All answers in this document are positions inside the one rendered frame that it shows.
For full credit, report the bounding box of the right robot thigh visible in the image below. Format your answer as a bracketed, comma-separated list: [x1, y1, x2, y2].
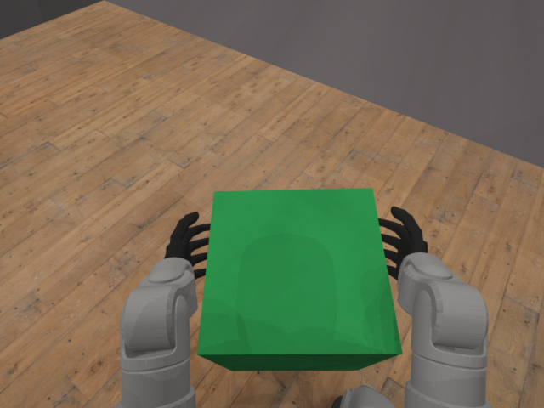
[340, 387, 394, 408]

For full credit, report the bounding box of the right robot forearm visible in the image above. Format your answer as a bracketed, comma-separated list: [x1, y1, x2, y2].
[397, 252, 493, 408]

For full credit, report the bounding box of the right robot shin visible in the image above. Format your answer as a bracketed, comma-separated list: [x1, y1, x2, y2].
[358, 384, 376, 391]

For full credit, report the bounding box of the left robot forearm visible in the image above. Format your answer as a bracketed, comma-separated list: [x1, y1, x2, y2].
[115, 258, 198, 408]

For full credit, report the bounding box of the carton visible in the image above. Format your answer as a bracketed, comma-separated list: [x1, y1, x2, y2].
[197, 188, 403, 371]

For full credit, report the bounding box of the left robot hand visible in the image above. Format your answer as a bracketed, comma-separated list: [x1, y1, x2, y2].
[164, 212, 211, 279]

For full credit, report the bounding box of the right robot hand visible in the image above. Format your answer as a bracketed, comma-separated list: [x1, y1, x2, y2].
[378, 207, 428, 281]

